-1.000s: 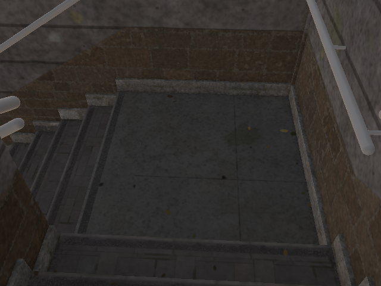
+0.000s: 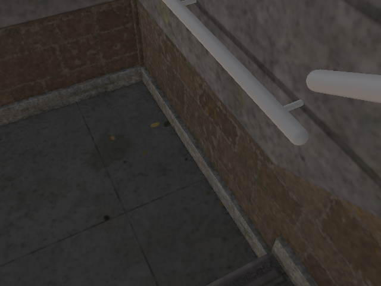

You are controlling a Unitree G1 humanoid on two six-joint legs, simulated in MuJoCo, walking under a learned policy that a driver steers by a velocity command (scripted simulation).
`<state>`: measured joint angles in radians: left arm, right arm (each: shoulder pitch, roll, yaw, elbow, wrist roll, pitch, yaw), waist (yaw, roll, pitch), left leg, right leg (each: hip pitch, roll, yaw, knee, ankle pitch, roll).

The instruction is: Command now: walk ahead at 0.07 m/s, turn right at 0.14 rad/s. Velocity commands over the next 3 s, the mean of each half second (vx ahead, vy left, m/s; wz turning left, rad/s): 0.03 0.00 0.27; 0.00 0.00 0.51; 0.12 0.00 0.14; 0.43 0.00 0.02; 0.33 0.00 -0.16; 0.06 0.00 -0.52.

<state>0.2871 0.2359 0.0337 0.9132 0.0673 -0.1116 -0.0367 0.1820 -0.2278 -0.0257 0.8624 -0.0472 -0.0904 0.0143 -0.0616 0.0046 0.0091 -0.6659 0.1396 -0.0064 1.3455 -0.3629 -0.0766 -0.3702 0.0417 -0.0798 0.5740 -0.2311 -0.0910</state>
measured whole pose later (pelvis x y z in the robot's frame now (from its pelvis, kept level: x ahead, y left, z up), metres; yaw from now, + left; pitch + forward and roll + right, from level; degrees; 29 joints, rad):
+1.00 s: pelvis +0.04 +0.05 -0.02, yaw +28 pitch +5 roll -3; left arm 0.18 0.26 0.00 0.66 0.08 0.00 -0.02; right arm 0.26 -0.28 0.03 0.70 -0.01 -0.07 0.05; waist -0.03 0.01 -0.02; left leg -0.49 -0.16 -0.25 0.80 -0.36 0.06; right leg -0.57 0.00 0.02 1.05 -0.42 0.16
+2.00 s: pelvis +0.28 +0.16 -0.17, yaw +31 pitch -1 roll +0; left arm 0.27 0.24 0.03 0.86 0.11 -0.09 -0.06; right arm 0.44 -0.23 0.01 0.95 -0.08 -0.09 0.11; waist -0.02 -0.01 0.01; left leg -0.46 -0.07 -0.05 1.84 -0.72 0.07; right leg -0.25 0.05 -0.05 0.54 -0.33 -0.10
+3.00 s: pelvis +0.60 +0.31 -0.34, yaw +8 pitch +4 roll +3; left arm 0.19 0.24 0.06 0.68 -0.01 0.06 0.05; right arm 0.04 -0.27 -0.08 0.73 -0.02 0.03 -0.06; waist 0.02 0.03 0.02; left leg -0.74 0.00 -0.08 1.19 -0.23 -0.07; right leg -0.41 0.08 0.08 0.55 -0.20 -0.09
